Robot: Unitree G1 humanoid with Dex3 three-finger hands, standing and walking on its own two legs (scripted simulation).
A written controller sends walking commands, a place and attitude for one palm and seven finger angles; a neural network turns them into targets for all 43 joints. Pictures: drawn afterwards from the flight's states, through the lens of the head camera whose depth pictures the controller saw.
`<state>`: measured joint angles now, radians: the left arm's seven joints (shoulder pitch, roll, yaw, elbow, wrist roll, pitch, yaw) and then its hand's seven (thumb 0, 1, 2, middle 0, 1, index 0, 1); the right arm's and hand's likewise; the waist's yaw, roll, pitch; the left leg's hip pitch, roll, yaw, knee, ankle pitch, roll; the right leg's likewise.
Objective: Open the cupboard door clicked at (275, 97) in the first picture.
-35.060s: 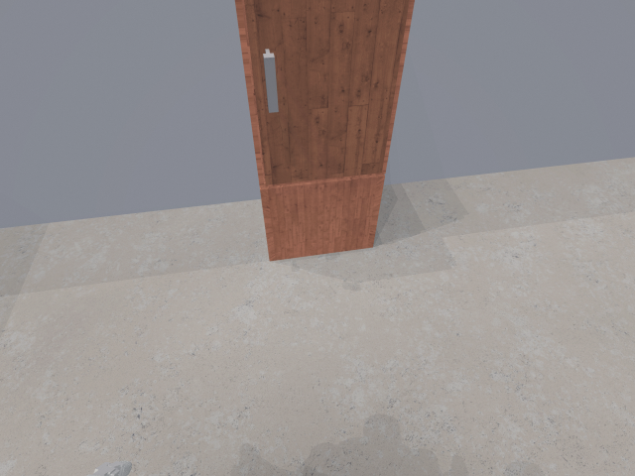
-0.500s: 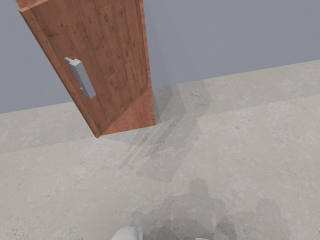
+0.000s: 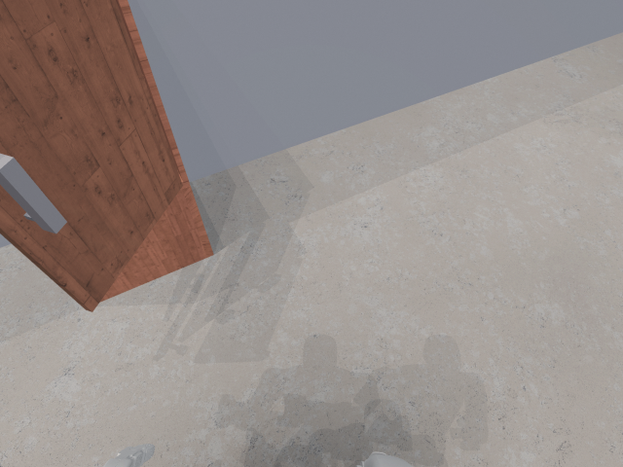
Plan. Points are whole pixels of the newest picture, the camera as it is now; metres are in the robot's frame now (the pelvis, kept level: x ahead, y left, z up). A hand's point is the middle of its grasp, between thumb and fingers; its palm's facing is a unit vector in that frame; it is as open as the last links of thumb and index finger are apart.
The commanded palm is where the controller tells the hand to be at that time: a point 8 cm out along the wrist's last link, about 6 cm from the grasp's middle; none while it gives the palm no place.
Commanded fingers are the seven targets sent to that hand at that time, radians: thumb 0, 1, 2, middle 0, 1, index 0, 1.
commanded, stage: walk to a spot facing it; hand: left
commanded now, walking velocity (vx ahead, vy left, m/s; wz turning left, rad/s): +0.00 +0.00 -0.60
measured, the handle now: (18, 193) +0.45 +0.48 +0.02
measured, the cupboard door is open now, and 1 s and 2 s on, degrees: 43 43 43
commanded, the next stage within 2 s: turn to face it in 1.68 s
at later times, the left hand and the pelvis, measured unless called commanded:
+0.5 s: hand (204, 445) +0.16 +0.17 -0.17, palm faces -0.26 -0.95 -0.18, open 7.4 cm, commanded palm none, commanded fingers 0.00 0.90 0.90 -0.20 -0.30 -0.20 -0.30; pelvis +0.03 +0.00 +0.00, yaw -18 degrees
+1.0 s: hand (333, 347) +0.31 -0.01 -0.16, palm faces -0.57 -0.79 -0.20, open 7.4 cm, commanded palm none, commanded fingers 0.00 0.90 0.90 -0.20 -0.30 -0.20 -0.30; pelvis +0.14 -0.12 +0.00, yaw -35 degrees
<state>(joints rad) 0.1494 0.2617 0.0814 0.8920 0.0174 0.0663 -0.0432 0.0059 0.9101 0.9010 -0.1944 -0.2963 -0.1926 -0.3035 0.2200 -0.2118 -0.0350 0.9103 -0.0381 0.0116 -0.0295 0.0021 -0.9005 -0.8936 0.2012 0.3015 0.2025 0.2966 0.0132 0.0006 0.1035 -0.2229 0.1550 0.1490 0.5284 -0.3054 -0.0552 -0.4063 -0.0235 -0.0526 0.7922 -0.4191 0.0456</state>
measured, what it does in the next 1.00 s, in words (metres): walks ahead, turning right: right foot, then left foot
